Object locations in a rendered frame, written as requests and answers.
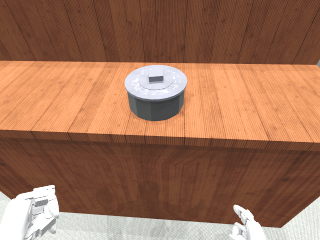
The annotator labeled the robot right hand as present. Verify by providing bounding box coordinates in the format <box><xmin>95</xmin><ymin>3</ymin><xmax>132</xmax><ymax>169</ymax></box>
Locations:
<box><xmin>229</xmin><ymin>204</ymin><xmax>267</xmax><ymax>240</ymax></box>

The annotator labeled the lid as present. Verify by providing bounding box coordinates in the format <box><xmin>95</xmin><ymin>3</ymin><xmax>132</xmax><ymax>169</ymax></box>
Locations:
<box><xmin>124</xmin><ymin>65</ymin><xmax>188</xmax><ymax>102</ymax></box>

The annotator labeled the robot left hand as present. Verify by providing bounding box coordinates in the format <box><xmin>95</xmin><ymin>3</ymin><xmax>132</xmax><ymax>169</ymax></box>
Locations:
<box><xmin>0</xmin><ymin>185</ymin><xmax>59</xmax><ymax>240</ymax></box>

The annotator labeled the pot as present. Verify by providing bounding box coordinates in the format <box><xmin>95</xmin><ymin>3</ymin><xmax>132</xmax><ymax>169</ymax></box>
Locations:
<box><xmin>127</xmin><ymin>91</ymin><xmax>185</xmax><ymax>121</ymax></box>

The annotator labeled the table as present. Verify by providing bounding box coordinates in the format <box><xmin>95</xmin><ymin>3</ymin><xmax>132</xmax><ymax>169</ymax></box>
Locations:
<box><xmin>0</xmin><ymin>0</ymin><xmax>320</xmax><ymax>228</ymax></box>

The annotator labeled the knob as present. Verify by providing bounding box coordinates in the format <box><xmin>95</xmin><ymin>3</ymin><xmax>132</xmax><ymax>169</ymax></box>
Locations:
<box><xmin>148</xmin><ymin>68</ymin><xmax>164</xmax><ymax>82</ymax></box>

